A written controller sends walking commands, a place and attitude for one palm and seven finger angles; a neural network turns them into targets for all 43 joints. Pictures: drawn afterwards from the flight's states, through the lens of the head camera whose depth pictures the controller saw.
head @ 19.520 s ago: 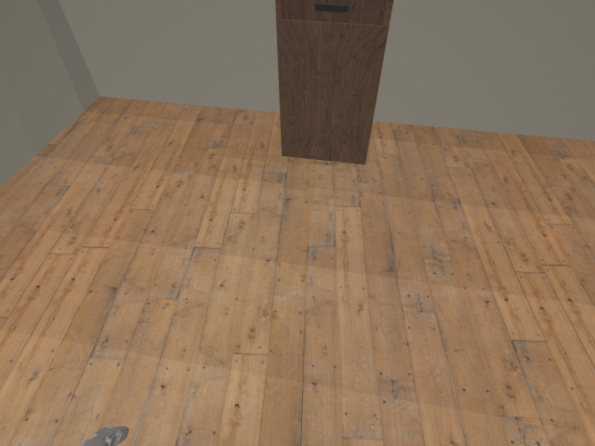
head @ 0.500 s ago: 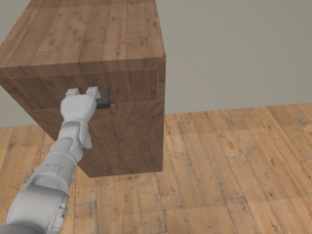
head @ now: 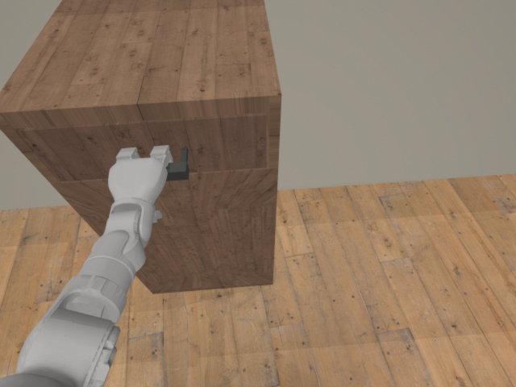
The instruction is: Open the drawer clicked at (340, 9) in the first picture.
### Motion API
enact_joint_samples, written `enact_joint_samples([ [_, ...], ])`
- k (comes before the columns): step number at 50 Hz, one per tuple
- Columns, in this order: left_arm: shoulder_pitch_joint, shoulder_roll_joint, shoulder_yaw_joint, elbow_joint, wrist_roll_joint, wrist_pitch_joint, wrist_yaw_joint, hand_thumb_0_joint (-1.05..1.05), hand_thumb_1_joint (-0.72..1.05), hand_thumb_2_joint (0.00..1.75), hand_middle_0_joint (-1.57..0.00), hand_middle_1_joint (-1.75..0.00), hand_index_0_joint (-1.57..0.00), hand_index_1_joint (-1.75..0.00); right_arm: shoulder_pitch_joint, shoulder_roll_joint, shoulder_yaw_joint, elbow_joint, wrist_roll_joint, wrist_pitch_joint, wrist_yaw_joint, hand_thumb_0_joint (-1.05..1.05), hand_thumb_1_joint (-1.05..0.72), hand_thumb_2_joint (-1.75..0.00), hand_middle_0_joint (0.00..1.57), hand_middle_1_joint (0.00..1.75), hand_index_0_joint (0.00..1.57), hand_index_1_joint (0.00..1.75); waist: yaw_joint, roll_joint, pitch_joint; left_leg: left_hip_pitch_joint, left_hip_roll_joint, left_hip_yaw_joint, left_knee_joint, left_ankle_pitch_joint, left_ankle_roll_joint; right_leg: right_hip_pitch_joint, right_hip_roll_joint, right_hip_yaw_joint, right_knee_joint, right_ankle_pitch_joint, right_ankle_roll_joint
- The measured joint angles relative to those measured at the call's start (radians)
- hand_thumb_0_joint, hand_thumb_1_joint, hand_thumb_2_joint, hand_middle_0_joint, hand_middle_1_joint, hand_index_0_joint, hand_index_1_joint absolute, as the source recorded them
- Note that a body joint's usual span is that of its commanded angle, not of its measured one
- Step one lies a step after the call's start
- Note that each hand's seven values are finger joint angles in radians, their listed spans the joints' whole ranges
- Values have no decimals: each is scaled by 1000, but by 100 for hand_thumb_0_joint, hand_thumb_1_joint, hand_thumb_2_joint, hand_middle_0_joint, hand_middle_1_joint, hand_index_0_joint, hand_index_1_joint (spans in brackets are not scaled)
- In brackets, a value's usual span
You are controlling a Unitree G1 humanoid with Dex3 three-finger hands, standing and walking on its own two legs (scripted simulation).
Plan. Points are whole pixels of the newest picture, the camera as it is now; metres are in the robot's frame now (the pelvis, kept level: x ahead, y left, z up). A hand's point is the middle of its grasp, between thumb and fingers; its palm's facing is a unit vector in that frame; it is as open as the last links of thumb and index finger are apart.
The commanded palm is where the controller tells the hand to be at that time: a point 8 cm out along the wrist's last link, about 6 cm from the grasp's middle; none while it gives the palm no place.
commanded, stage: close the thumb around the handle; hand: left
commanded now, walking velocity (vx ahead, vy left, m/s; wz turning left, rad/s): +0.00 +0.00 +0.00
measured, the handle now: (153, 164) +0.49 +0.20 +0.04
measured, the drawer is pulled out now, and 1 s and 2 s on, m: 0.00 0.02 0.07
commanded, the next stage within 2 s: pull the drawer open in 0.34 s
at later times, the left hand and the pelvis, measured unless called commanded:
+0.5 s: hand (151, 194) +0.43 +0.20 +0.02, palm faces -0.03 -0.02 -1.00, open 5.7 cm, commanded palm +0.40 +0.20 +0.07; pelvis +0.00 +0.00 +0.00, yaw +0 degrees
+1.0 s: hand (150, 202) +0.42 +0.20 +0.02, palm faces -0.01 -0.02 -1.00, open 5.7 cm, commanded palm +0.40 +0.20 +0.07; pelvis +0.01 +0.00 +0.00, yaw +0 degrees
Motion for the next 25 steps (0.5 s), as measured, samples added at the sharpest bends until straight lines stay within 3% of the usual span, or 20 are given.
enact_joint_samples([
  [13,-36,2,-14,23,-1,7,-10,0,70,82,-38,-133,-40,-133,1,-2,4,2,-1,1,-5,1,-90,-90,20,30,20,30,0,-3,4,-12,-1,-7,6,-1,-3,-10,-1,-8,7,-4,-3],
  [25,-19,13,2,14,-1,-5,-10,0,70,80,-36,-135,-39,-135,10,-5,5,0,2,5,-9,1,-90,-90,20,30,20,30,-5,-6,3,-6,4,-4,1,-1,-5,-6,4,-5,3,-2,-6],
])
